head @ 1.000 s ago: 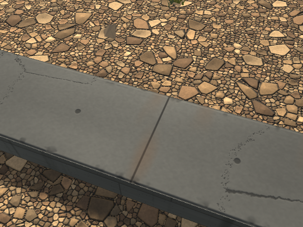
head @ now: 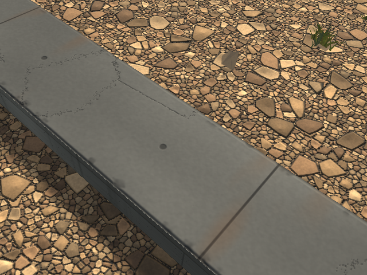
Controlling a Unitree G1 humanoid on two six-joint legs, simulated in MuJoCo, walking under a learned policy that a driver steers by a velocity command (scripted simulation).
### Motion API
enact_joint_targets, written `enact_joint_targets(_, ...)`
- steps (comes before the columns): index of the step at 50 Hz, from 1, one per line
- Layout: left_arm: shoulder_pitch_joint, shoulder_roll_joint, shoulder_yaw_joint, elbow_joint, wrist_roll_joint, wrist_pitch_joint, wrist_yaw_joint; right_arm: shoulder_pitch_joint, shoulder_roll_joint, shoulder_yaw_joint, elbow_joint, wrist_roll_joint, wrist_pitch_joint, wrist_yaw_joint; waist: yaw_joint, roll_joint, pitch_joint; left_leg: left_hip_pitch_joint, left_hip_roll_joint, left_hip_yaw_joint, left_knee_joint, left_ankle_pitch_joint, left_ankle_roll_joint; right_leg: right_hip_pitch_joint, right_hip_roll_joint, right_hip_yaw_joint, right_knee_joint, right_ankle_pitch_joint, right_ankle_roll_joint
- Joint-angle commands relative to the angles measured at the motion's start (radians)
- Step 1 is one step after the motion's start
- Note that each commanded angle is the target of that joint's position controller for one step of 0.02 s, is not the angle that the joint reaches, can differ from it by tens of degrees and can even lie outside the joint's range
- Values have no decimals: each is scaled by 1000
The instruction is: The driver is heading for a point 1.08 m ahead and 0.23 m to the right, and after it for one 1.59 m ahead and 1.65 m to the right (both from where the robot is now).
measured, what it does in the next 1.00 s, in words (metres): walks ahead, turning right: right foot, then left foot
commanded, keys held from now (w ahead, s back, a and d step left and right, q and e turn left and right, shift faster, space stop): e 0.04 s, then w+e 0.58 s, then e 0.26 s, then no key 0.12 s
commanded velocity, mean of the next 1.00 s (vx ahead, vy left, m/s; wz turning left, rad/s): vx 0.27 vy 0.00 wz -0.34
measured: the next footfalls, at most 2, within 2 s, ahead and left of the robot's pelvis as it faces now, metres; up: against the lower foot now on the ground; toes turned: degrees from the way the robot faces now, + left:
right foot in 0.20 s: +0.05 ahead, -0.13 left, +0.00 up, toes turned +1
left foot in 0.60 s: +0.29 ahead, +0.09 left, +0.00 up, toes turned -16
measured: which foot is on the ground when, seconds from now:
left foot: down 0.00-0.22, up 0.24-0.58, down 0.60-0.96, up 0.98-1.00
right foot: up 0.00-0.18, down 0.20-0.60, up 0.62-0.94, down 0.96-1.00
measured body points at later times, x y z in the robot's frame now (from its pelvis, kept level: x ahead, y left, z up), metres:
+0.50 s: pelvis +0.10 -0.02 +0.00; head +0.13 -0.04 +0.45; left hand +0.14 +0.26 -0.12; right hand +0.28 -0.30 -0.08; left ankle +0.22 +0.11 -0.71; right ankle +0.01 -0.13 -0.75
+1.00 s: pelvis +0.23 -0.02 -0.03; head +0.24 -0.05 +0.42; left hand +0.49 +0.13 -0.11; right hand +0.23 -0.31 -0.14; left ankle +0.25 +0.10 -0.72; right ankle +0.21 -0.09 -0.75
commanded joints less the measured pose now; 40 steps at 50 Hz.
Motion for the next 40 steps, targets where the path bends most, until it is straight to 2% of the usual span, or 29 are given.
enact_joint_targets(1, -33, 67, 7, -58, -2, -18, -11, -7, -151, -42, -71, -10, -5, 0, -20, 154, -87, 170, 255, -250, -88, 194, 112, -35, -17, -7, -101, -13, 2)
enact_joint_targets(3, -17, 60, -1, -48, -3, -24, -23, -15, -109, -24, -68, -20, -9, 10, -27, 146, -112, 130, 247, -232, -97, 103, 126, 75, -35, -29, -172, -26, -9)
enact_joint_targets(4, 29, 20, -24, -27, 45, 13, -44, 91, -104, -19, -30, -60, -7, 39, -50, 157, -80, 122, 208, -212, -122, 21, 117, 111, 12, -117, -190, -110, -36)
enact_joint_targets(5, 29, 9, -29, -31, 47, 24, -58, 104, -87, -14, -15, -67, -6, 54, -52, 171, -51, 100, 209, -223, -148, -114, 117, 137, 12, -127, -224, -129, -55)
enact_joint_targets(7, 26, 28, -31, -37, 35, 20, -73, 82, -103, -15, -12, -60, -6, 64, -36, 176, 1, 44, 227, -252, -170, -288, 112, 216, 27, -144, -315, -116, -96)
enact_joint_targets(9, 68, 18, -39, -22, 37, -7, -69, 53, -97, -10, -11, -50, -18, 53, 9, 115, 10, -23, 212, -226, -123, -313, 80, 382, 32, -125, -485, -42, -143)
enact_joint_targets(10, 116, 29, -40, -9, 42, -25, -63, 33, -68, 0, -18, -49, -31, 45, 31, 67, 0, -77, 189, -196, -59, -285, 54, 481, -32, -25, -526, -61, -170)
enact_joint_targets(11, 172, 99, -28, 4, 51, -37, -54, -11, -12, 18, -50, -45, -48, 44, 47, -71, -8, -176, 105, -76, 88, -221, 14, 555, -172, 201, -612, -156, -229)
enact_joint_targets(12, 232, 193, 7, 40, 37, -30, -59, -52, -45, 10, -82, -54, -59, 42, 53, -198, 57, -294, 5, 76, 182, -204, -21, 545, -279, 417, -669, -124, -320)
enact_joint_targets(13, 270, 166, 8, 47, 36, -32, -68, -81, -90, -3, -84, -63, -68, 40, 80, -177, 92, -353, 32, 86, 256, -273, -32, 564, -326, 478, -683, -55, -360)
enact_joint_targets(14, 268, 169, 12, 32, -24, -70, -52, -152, -119, -22, -111, 15, -102, 25, 91, -162, 71, -414, 40, 45, 391, -327, -59, 579, -345, 525, -702, -77, -405)
enact_joint_targets(15, 264, 157, 9, 34, -31, -90, -48, -138, -120, -24, -100, 25, -115, 25, 76, -123, 52, -465, 60, 24, 485, -323, -74, 621, -327, 509, -704, -103, -395)
enact_joint_targets(17, 260, 120, 4, 34, -31, -100, -39, -110, -94, -24, -80, 7, -128, 36, 58, -80, 52, -525, 95, 13, 508, -178, -90, 655, -267, 408, -711, -38, -353)
enact_joint_targets(19, 267, 87, -1, 31, -26, -83, -31, -137, -48, -14, -82, -9, -136, 42, 57, -82, 43, -464, 81, 53, 436, -83, -118, 602, -191, 295, -711, 116, -321)
enact_joint_targets(20, 258, 81, -1, 20, -23, -75, -27, -152, -19, -6, -85, -9, -139, 45, 54, -88, 36, -400, 65, 78, 385, -44, -131, 546, -156, 240, -700, 191, -311)
enact_joint_targets(22, 243, 104, 7, -3, -22, -62, -21, -200, 14, 5, -100, -6, -140, 48, 62, -109, 37, -262, 35, 110, 258, 13, -143, 422, -107, 175, -668, 274, -290)
enact_joint_targets(23, 247, 122, 13, -12, -22, -58, -20, -223, 13, 5, -109, 0, -140, 48, 70, -122, 37, -202, 23, 117, 208, 27, -146, 374, -99, 172, -650, 288, -285)
enact_joint_targets(25, 247, 146, 23, -34, -27, -56, -21, -217, -30, -9, -120, 14, -135, 47, 58, -149, 14, -108, 20, 95, 152, 55, -145, 330, -122, 223, -615, 292, -272)
enact_joint_targets(27, 200, 138, 23, -70, -35, -55, -21, -148, -81, -31, -112, 23, -128, 42, 4, -161, -21, -11, 33, 71, 76, 94, -130, 336, -137, 280, -559, 285, -243)
enact_joint_targets(29, 173, 89, 10, -102, -29, -60, -25, -41, -118, -53, -96, 11, -129, 29, -65, -123, -88, 194, 71, 72, -18, 127, -89, 288, -65, 251, -385, 361, -191)
enact_joint_targets(30, 166, 18, -13, -132, -8, -60, -29, 106, -168, -63, -82, -9, -130, 22, -119, -4, -229, 439, 238, -82, -19, 108, -31, 165, -3, 185, -114, 169, -155)
enact_joint_targets(31, 286, -63, -40, -171, -29, -66, -23, 168, -253, -75, -59, -40, -121, 30, -47, 378, -314, 624, 488, -529, -125, 32, 130, -134, 122, 73, 168, -372, -111)
enact_joint_targets(32, 338, 54, -16, -134, -48, -57, -21, 132, -174, -61, -63, -45, -123, 39, -22, 312, -240, 522, 512, -613, -142, -84, 173, -217, 21, 73, 370, -353, -88)
enact_joint_targets(33, 267, 105, 2, -97, 57, -24, -38, 70, -77, -26, -79, -86, -99, 37, -13, 76, -110, 328, 467, -398, -117, 39, 117, -157, 21, -18, 366, -258, -110)
enact_joint_targets(34, 207, 55, -2, -119, 59, -14, -51, 28, -27, -5, -88, -83, -92, 40, -10, 64, -53, 231, 409, -233, -95, 344, 105, -133, 12, -52, 425, -230, -92)
enact_joint_targets(35, 187, 43, -4, -131, 56, -5, -64, 24, -17, 6, -85, -69, -93, 36, 3, 80, -59, 178, 376, -125, -87, 556, 89, -97, -6, -52, 424, -197, -84)
enact_joint_targets(36, 196, 43, -2, -129, 56, 8, -78, 22, -36, 4, -77, -59, -96, 32, 15, 112, -67, 125, 346, -42, -78, 693, 85, -49, 4, -72, 458, -169, -73)
enact_joint_targets(38, 192, 47, 0, -138, 41, 21, -93, 11, -65, -2, -66, -50, -99, 37, 39, 151, -83, 89, 325, 38, -77, 738, 78, -19, 19, -79, 412, -130, -62)
enact_joint_targets(40, 169, 29, -8, -152, 40, 32, -97, -9, -74, -4, -66, -53, -94, 30, 49, 186, -87, 63, 326, 89, -85, 684, 82, 21, 21, -105, 319, -122, -63)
